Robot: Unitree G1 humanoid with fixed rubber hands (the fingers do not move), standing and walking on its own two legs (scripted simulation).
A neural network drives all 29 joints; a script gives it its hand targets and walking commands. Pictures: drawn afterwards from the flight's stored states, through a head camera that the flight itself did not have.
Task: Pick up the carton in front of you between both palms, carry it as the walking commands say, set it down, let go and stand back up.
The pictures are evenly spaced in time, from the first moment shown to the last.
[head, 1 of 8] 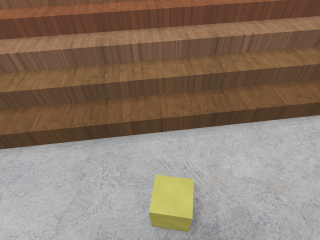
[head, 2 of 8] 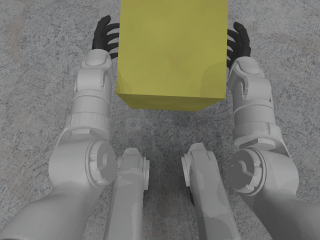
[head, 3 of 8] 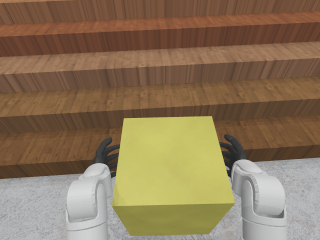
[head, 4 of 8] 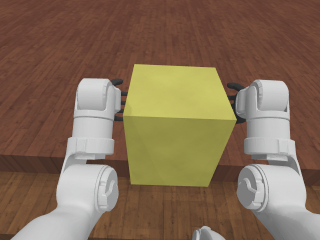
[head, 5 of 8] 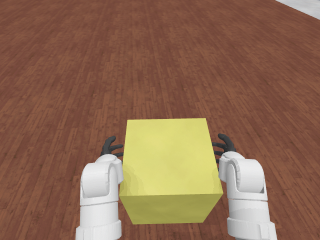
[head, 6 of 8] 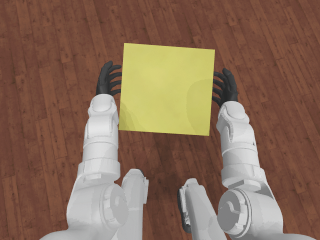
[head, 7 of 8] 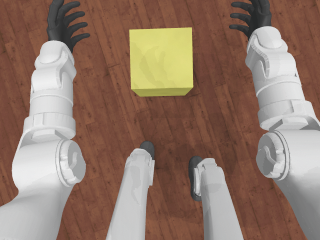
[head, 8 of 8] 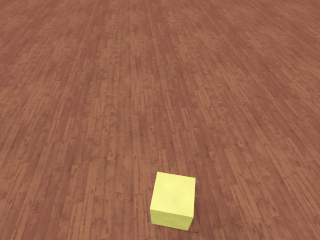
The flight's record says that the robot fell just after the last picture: no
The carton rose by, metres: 2.23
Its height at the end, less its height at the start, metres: +1.48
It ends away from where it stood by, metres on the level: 4.69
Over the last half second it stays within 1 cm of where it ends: yes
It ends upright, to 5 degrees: yes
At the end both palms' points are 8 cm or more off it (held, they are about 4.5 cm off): yes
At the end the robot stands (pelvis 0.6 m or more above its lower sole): yes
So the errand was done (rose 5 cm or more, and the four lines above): yes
